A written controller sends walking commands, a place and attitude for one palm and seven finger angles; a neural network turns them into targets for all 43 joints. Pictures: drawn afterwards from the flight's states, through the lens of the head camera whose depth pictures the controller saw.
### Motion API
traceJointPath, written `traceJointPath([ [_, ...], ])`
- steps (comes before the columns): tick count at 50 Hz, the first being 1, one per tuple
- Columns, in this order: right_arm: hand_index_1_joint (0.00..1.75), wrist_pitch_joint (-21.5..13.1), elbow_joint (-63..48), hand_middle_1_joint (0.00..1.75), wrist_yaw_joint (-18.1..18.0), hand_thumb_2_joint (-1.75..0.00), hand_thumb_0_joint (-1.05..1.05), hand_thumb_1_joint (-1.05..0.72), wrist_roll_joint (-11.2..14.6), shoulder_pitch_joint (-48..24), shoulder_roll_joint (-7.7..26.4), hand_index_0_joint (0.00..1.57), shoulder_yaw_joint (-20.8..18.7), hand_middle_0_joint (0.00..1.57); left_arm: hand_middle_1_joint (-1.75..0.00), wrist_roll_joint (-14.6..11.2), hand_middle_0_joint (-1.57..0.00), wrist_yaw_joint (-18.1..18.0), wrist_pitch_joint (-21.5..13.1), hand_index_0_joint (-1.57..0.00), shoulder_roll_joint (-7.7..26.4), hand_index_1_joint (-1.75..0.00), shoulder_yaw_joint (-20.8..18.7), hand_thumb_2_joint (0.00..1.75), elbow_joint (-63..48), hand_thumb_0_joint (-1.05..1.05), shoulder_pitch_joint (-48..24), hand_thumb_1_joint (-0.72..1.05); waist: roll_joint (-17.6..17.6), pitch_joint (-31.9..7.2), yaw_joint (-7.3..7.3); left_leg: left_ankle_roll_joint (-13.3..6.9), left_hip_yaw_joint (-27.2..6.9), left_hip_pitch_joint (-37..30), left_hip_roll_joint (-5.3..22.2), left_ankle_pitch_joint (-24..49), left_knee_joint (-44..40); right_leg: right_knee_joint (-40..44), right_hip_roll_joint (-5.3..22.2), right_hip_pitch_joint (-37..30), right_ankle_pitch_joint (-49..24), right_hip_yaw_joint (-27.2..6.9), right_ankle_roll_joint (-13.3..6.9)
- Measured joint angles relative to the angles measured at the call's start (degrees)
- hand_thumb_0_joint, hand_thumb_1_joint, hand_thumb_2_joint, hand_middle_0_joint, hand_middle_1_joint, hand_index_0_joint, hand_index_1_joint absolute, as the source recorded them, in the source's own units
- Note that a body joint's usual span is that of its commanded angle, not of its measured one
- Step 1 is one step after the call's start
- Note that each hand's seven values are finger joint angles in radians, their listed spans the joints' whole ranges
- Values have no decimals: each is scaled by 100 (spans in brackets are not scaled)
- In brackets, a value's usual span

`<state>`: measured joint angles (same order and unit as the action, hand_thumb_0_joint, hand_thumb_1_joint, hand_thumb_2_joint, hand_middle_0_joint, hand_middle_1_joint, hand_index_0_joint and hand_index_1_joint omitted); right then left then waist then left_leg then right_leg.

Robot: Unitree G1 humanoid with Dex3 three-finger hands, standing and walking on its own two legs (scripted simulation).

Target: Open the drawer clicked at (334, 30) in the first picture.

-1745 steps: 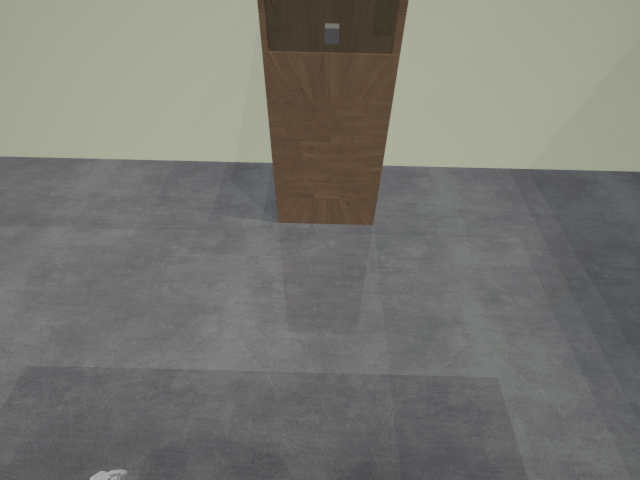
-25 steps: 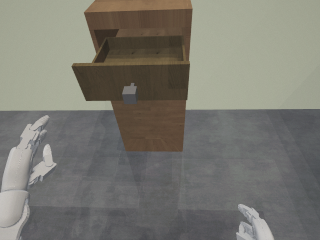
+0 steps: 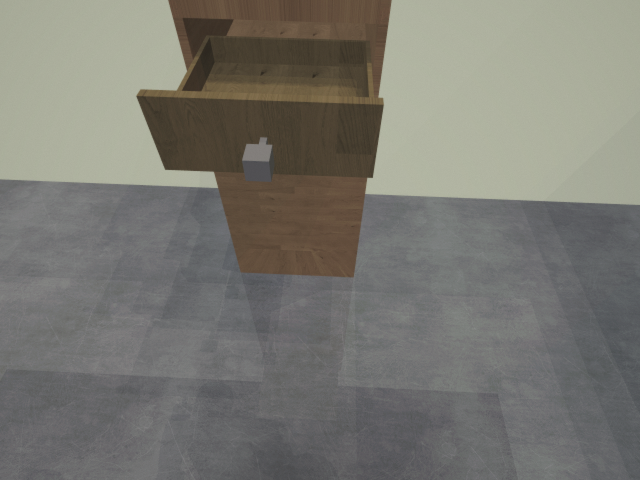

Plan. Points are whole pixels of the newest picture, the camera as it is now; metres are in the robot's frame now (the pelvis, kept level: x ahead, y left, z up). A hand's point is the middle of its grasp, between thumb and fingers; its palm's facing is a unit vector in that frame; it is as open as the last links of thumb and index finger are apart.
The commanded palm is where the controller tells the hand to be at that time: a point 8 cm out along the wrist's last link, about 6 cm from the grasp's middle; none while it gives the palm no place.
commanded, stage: let the arm hang, fingers relaxed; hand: left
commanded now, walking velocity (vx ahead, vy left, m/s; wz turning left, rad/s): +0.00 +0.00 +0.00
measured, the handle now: (260, 155) +0.58 +0.13 +0.07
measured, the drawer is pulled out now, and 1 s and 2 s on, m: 0.29 0.29 0.29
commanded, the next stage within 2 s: look to check the result in 0.50 s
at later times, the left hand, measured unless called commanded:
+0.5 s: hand out of the picture +0.02 +0.16 -0.17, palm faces +0.03 -0.98 -0.19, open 7.3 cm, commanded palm none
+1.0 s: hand out of the picture +0.01 +0.15 -0.17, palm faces +0.03 -0.98 -0.19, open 7.4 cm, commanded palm none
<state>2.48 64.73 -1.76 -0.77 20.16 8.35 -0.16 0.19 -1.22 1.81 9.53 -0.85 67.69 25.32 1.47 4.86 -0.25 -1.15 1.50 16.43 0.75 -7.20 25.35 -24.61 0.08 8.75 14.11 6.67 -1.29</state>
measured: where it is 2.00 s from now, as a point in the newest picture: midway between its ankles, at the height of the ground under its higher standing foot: outside the picture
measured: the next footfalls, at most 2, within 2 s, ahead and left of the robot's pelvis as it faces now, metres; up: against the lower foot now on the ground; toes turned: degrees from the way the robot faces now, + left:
none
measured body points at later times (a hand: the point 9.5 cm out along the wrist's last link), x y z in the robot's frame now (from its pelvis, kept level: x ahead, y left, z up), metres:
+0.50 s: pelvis +0.01 -0.01 +0.00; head +0.01 -0.01 +0.45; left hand +0.02 +0.21 -0.16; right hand -0.03 -0.21 -0.17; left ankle +0.07 +0.10 -0.74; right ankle -0.01 -0.10 -0.74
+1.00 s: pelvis +0.03 -0.02 +0.00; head +0.05 -0.03 +0.45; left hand +0.01 +0.20 -0.16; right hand +0.02 -0.23 -0.16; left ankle +0.07 +0.10 -0.74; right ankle -0.01 -0.10 -0.74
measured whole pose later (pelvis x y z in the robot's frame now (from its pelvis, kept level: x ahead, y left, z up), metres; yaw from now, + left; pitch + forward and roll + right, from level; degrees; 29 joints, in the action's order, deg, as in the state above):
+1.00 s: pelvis +0.03 -0.02 +0.00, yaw -1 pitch -2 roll +0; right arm 1.0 65.0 -2.2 -0.9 14.1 8.2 -0.4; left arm 0.2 -1.8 0.2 7.2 -1.0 65.0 17.0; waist 1.1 4.7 -0.6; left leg 0.3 2.1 12.8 1.5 -8.8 23.7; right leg -23.1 -0.7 5.6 15.7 5.8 -2.3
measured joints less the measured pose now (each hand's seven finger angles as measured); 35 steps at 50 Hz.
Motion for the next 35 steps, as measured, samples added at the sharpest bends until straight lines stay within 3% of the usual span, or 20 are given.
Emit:
traceJointPath([
  [14,30,-75,6,30,22,-90,2,-93,-52,-245,-224,20,-11,20,-30,22,-20,-63,-148,-20,-295,-30,-8,90,-381,0,-691,91,57,-375,-84,19,76,-110,-13,-64,43,-222,34,-4,142,-76,-12],
  [21,30,-137,-8,30,-2,-90,1,-92,-50,-184,-210,20,-38,20,-30,24,-20,-66,-145,-20,-221,-30,-53,90,-424,1,-891,93,-54,-312,-150,57,81,-150,20,-75,0,-164,-3,-43,140,-87,-45],
  [35,30,-127,33,30,-23,-90,0,-91,-28,-302,-123,20,-27,20,-30,-5,-20,-51,-134,-20,-193,-30,-56,90,-290,0,-823,91,-17,-58,-97,96,37,-258,42,-86,-103,47,-43,-211,110,-49,-69],
])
